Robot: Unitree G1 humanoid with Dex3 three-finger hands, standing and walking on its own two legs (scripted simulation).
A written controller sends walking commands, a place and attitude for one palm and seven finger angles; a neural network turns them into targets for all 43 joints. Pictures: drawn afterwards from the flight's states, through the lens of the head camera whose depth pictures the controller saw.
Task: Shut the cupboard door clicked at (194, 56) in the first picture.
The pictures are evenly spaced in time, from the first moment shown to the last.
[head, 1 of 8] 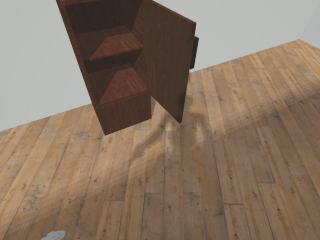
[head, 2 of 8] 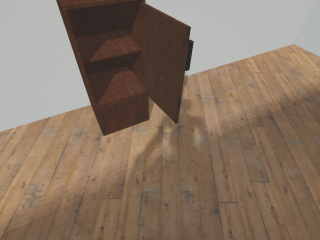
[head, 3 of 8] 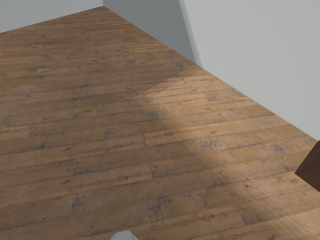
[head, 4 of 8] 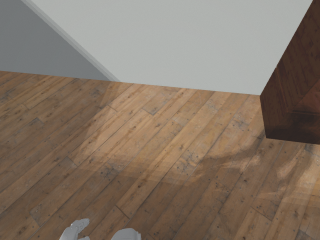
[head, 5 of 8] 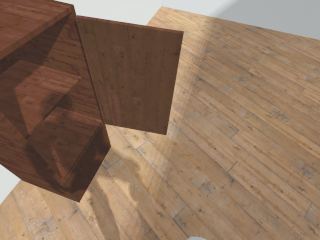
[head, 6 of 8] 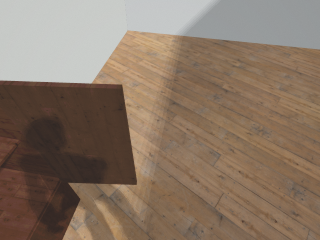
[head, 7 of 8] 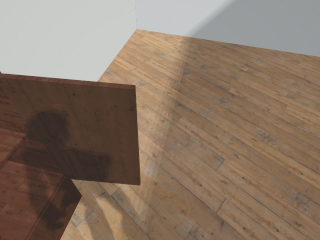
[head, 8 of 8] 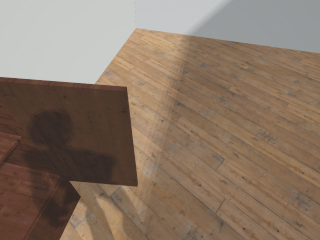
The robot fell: no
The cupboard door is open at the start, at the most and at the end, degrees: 98 98 98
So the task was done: no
